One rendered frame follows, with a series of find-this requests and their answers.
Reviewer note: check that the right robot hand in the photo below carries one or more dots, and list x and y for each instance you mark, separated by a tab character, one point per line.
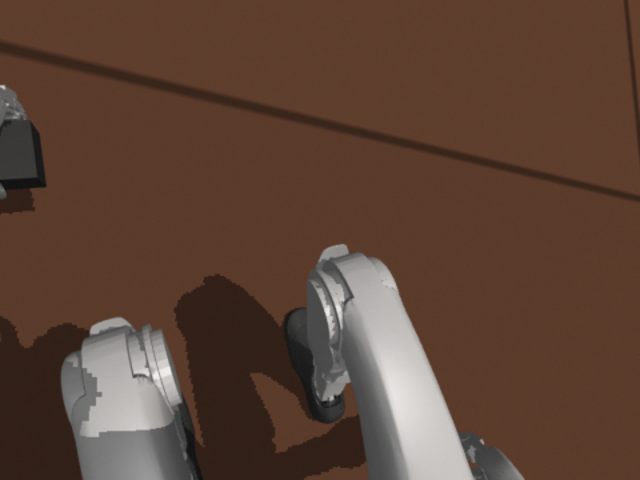
492	463

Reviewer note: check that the right robot foot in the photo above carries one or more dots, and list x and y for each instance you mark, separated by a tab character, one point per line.
302	361

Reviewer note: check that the left robot foot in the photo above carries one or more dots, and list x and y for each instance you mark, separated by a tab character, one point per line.
190	437

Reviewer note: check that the small box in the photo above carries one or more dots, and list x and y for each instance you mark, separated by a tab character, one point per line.
21	160

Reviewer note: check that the left robot hand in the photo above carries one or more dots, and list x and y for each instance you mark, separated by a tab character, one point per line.
10	109

